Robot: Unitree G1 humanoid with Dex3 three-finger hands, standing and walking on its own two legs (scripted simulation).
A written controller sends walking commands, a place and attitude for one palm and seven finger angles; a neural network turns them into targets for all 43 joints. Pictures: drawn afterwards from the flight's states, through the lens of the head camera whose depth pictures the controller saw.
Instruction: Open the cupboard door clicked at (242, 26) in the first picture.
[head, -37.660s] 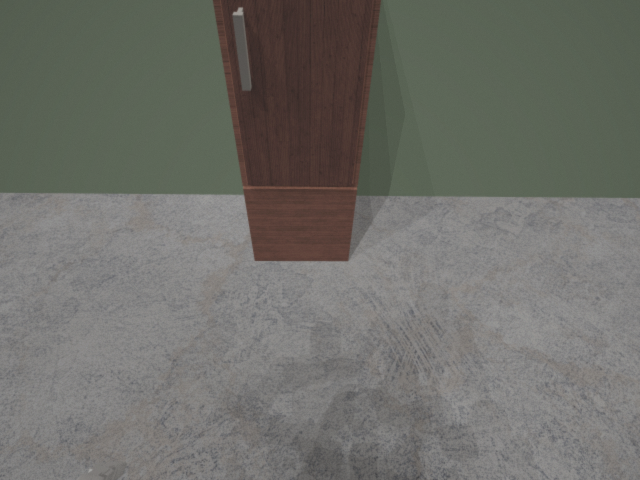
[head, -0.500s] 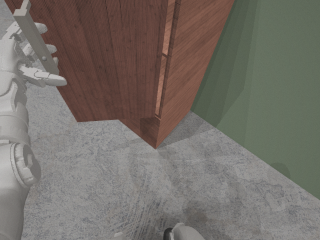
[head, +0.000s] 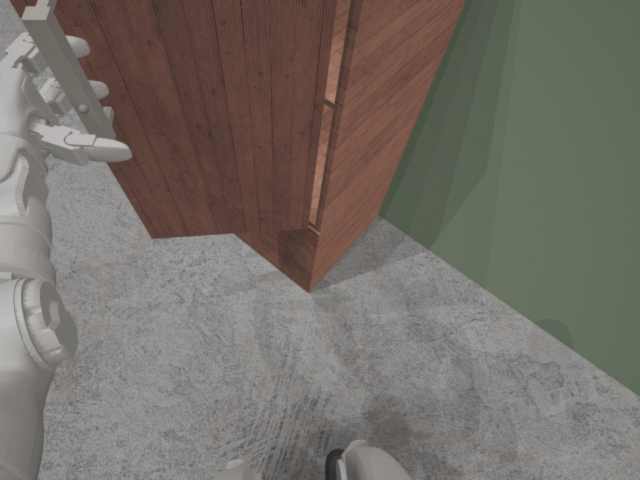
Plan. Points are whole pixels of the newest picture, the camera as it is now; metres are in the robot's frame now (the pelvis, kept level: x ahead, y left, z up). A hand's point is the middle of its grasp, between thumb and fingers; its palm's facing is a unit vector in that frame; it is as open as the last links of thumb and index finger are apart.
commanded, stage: close the thumb around the handle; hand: left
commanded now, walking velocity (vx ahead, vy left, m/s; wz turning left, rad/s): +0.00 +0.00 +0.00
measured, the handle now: (80, 75) +0.58 +0.23 +0.12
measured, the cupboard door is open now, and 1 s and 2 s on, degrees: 46 51 81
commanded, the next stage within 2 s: pull the door open along its arc in 0.58 s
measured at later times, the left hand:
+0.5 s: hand (87, 108) +0.52 +0.22 +0.13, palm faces +0.01 -1.00 +0.00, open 6.0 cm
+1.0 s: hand (94, 128) +0.49 +0.20 +0.12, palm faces +0.02 -1.00 +0.00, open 6.0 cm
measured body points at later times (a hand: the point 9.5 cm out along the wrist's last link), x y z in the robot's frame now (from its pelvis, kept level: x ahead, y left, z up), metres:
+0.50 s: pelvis +0.01 +0.00 +0.00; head +0.11 +0.02 +0.44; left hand +0.51 +0.27 +0.13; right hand -0.01 -0.26 -0.10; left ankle -0.02 +0.09 -0.70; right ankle +0.02 -0.12 -0.70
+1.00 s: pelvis +0.01 +0.00 +0.01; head +0.10 +0.01 +0.45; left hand +0.49 +0.26 +0.13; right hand +0.01 -0.27 -0.10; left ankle -0.02 +0.09 -0.70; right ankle +0.02 -0.12 -0.70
